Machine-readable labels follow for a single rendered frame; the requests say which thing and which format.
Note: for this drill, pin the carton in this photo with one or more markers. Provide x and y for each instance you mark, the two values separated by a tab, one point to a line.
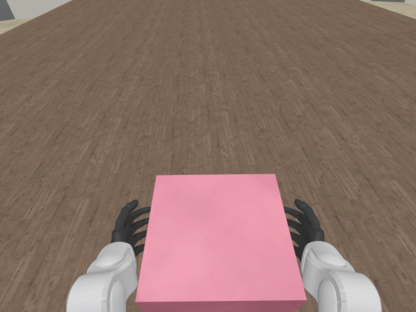
218	243

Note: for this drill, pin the right robot hand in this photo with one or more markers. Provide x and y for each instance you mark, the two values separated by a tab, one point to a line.
309	229

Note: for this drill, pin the left robot forearm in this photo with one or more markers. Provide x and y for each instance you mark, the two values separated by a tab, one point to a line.
108	282

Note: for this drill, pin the right robot forearm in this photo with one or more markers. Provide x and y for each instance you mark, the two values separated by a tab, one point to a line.
333	282

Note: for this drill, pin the left robot hand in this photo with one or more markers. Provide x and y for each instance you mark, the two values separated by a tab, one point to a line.
124	226

